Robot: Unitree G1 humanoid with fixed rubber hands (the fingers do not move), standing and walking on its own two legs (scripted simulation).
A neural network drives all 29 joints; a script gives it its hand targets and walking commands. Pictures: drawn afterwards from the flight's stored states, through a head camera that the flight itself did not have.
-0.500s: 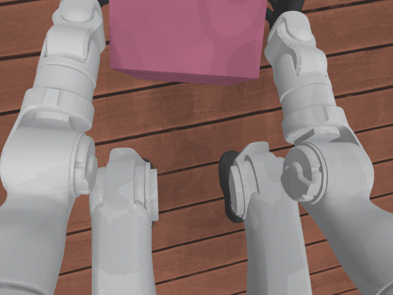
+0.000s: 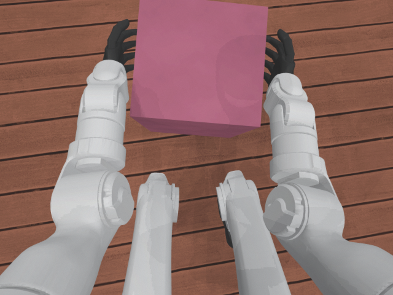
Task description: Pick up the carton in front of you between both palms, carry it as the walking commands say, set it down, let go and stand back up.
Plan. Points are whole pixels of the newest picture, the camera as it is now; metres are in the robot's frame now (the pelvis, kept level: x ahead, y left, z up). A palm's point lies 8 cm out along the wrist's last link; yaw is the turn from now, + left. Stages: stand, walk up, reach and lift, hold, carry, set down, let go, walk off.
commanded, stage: reach and lift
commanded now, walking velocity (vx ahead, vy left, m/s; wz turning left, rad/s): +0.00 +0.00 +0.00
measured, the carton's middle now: (196, 83) +0.51 +0.01 -0.14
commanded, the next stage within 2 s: none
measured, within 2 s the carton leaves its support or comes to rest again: neither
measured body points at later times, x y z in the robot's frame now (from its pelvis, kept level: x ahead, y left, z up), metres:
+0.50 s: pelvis +0.05 +0.00 +0.13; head +0.22 +0.02 +0.55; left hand +0.48 +0.16 +0.08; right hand +0.47 -0.15 +0.09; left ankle +0.12 +0.13 -0.45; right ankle +0.12 -0.14 -0.45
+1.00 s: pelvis +0.10 -0.01 +0.26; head +0.15 +0.00 +0.71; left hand +0.43 +0.16 +0.23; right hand +0.43 -0.15 +0.24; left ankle +0.12 +0.13 -0.45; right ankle +0.12 -0.14 -0.45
